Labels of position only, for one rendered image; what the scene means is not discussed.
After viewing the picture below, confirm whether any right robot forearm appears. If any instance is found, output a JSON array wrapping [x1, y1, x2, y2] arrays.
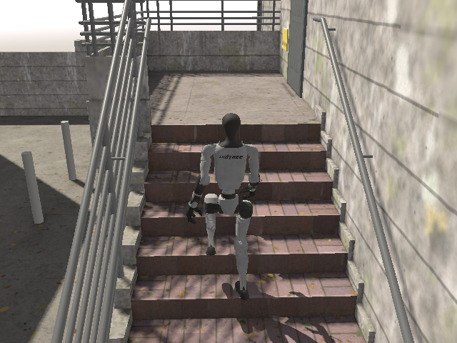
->
[[248, 174, 260, 192]]

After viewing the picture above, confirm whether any left robot forearm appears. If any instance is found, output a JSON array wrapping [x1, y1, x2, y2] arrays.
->
[[189, 174, 206, 208]]

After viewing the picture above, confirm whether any robot left thigh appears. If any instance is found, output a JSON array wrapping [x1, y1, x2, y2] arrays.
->
[[204, 194, 219, 214]]

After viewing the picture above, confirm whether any right robot foot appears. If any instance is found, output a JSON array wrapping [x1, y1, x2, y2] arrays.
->
[[235, 281, 249, 300]]

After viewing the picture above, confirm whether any robot right upper arm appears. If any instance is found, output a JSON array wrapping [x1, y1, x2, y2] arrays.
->
[[245, 144, 259, 183]]

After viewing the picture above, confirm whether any robot left upper arm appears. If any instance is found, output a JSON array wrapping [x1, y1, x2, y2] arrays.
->
[[199, 144, 216, 185]]

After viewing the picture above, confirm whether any right robot hand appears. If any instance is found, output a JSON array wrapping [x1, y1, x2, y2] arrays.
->
[[238, 186, 256, 199]]

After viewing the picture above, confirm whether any left robot hand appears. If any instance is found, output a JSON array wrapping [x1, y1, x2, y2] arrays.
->
[[186, 204, 202, 224]]

